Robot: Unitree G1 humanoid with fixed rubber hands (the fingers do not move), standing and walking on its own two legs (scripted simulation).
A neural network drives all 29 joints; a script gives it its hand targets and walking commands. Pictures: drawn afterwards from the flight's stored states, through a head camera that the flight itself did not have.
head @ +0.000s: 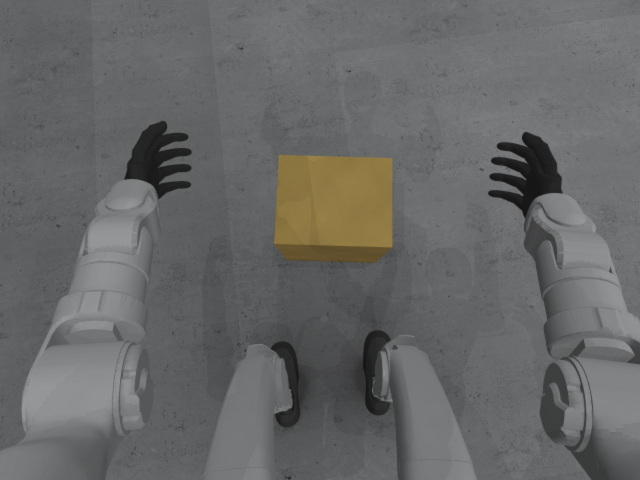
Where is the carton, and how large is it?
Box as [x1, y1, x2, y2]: [274, 155, 391, 262]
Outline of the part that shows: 279,155 274,243 286,259 374,262 391,247 391,158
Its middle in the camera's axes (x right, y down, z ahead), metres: +0.03 -0.05 +0.94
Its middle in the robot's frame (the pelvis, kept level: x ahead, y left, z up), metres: +0.52 -0.02 -0.54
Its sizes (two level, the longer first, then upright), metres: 0.241 0.192 0.272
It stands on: the floor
